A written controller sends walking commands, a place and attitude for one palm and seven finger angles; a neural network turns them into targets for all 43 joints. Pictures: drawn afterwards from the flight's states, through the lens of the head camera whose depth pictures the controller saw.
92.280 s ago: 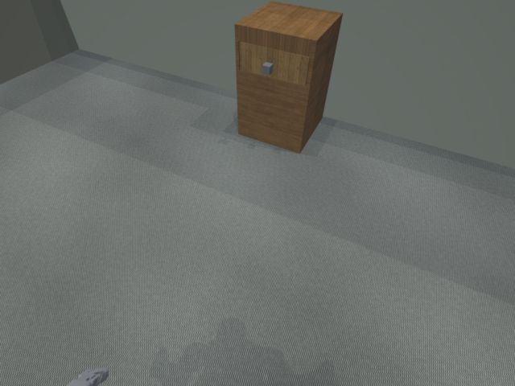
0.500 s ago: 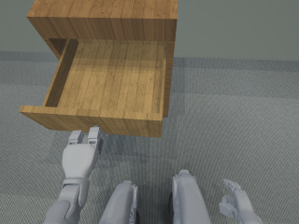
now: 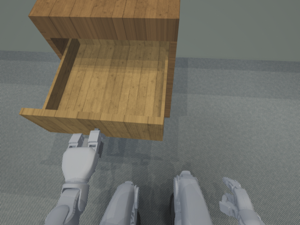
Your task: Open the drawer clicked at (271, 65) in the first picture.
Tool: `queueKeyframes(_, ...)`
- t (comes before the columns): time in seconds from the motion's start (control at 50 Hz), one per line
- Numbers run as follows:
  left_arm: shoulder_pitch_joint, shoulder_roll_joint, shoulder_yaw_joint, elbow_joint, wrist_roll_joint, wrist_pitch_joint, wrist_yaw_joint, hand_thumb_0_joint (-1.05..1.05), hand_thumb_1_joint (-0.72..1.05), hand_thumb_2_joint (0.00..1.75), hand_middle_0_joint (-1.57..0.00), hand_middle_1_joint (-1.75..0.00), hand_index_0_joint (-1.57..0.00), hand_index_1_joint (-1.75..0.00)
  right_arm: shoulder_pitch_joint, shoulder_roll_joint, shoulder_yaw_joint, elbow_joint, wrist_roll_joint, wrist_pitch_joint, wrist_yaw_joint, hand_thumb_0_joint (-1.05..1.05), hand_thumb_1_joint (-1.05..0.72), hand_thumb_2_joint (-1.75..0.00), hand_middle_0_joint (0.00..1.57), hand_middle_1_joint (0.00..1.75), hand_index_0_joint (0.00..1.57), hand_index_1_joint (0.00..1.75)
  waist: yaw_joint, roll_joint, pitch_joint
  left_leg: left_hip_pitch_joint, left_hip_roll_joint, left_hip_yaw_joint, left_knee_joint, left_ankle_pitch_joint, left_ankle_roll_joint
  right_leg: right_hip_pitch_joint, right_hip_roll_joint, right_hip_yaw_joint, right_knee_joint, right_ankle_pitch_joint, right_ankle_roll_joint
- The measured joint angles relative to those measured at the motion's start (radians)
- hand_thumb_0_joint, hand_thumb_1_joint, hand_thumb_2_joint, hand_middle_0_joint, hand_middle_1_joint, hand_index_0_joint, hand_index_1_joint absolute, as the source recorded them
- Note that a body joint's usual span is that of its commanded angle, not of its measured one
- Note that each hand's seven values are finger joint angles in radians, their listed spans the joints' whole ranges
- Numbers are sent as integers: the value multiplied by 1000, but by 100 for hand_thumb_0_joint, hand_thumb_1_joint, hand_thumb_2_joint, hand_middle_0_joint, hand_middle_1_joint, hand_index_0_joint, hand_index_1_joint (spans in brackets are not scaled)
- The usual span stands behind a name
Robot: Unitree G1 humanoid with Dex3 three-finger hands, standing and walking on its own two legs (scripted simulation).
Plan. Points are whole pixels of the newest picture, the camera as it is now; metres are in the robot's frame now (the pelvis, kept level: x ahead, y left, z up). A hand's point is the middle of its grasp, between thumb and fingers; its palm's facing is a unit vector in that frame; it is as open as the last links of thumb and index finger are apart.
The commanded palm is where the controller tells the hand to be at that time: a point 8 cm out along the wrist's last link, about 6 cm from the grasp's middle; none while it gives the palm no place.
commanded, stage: pull the drawer open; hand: left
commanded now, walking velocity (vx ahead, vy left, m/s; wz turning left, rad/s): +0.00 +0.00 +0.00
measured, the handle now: (94, 141) +0.34 +0.18 -0.06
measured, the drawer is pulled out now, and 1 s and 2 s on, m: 0.28 0.28 0.28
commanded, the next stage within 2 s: open the thumb to release the handle in 0.26 s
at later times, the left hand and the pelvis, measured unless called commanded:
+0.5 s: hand (90, 162) +0.28 +0.19 -0.08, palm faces -0.01 -0.07 -1.00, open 8.2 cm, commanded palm +0.25 +0.21 -0.04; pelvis +0.00 +0.00 +0.00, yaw +1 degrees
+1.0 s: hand (89, 160) +0.29 +0.19 -0.08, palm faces -0.01 -0.06 -1.00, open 13.5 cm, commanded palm +0.26 +0.21 -0.03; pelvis -0.03 +0.00 +0.00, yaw +1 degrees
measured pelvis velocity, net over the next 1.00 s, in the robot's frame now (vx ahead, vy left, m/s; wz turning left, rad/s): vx -0.03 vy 0.00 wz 0.02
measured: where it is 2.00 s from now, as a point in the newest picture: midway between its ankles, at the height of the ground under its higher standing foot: outside the picture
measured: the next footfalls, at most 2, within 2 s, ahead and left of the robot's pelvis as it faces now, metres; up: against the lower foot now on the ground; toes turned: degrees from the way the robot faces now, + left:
none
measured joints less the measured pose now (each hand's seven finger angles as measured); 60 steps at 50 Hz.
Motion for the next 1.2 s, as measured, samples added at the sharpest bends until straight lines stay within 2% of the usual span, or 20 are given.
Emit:
queueKeyframes(0.38,22,-1,-3,-14,-1,0,9,8,51,68,-41,-135,-16,-126,2,-4,1,0,-1,-4,-2,1,-90,-90,20,30,20,30,0,0,-2,3,0,0,-4,-6,0,2,1,1,0,-7,0)
queueKeyframes(0.5,-46,-10,-23,48,15,-6,48,7,48,72,-41,-134,-19,-126,-4,-14,-12,34,-8,-15,-14,1,-90,-90,20,30,20,30,22,4,5,-13,-13,-17,6,6,-2,-3,-15,-14,4,-3,-2)
queueKeyframes(0.56,-78,-7,-28,72,18,0,47,6,45,71,-40,-133,-22,-125,-9,-11,-13,42,-7,-12,-15,1,-90,-90,20,30,20,30,23,1,7,-17,-16,-21,8,16,-5,-3,-19,-17,4,5,-4)
queueKeyframes(0.64,-114,4,-35,110,15,21,33,3,33,67,-38,-131,-25,-126,-13,-3,-9,41,-1,-11,-16,1,-90,-90,20,30,20,30,14,4,10,-10,-15,-25,2,31,-8,7,-19,-21,-7,21,-7)
queueKeyframes(0.72,-142,9,-39,150,-8,33,14,2,15,58,-36,-128,-27,-124,-3,-1,-4,38,7,-20,-19,1,-90,-90,20,30,20,30,2,9,11,1,-14,-26,-13,48,-8,22,-18,-22,-26,39,-7)
queueKeyframes(0.8,-162,12,-31,186,-21,19,6,1,-8,48,-35,-125,-28,-123,17,-5,-1,44,12,-33,-26,1,-90,-90,20,30,20,30,-7,6,6,5,-14,-23,-25,60,-6,28,-18,-19,-40,52,-5)
queueKeyframes(0.92,-183,19,-25,216,-4,-11,28,0,-34,37,-33,-122,-29,-122,45,-22,-9,55,8,-39,-26,1,-90,-90,20,30,20,30,-12,9,4,-9,-16,-24,-15,64,-1,19,-20,-19,-39,59,0)
queueKeyframes(0.96,-189,18,-26,219,-2,-19,40,0,-39,35,-32,-122,-29,-123,49,-27,-13,61,6,-39,-25,1,-90,-90,20,30,20,30,-11,11,6,-15,-17,-22,-9,64,2,14,-21,-18,-35,60,3)
queueKeyframes(1.04,-182,15,-38,189,-8,6,26,0,-45,32,-32,-121,-30,-122,50,-25,-22,59,6,-29,-21,1,-90,-90,20,30,20,30,-12,18,18,-9,-18,-18,-12,66,8,23,-21,-14,-43,65,10)
queueKeyframes(1.12,-189,7,-52,206,-17,30,21,0,-48,31,-32,-121,-31,-121,51,-13,-18,60,10,-27,-23,1,-90,-90,20,30,20,30,-17,20,20,10,-20,-15,-35,75,14,43,-22,-9,-66,72,16)
queueKeyframes(1.2,-215,5,-58,247,-18,27,17,0,-49,31,-32,-121,-32,-121,53,-3,-7,66,10,-35,-27,1,-90,-90,20,30,20,30,-21,15,16,21,-22,-17,-52,81,17,57,-24,-10,-84,75,19)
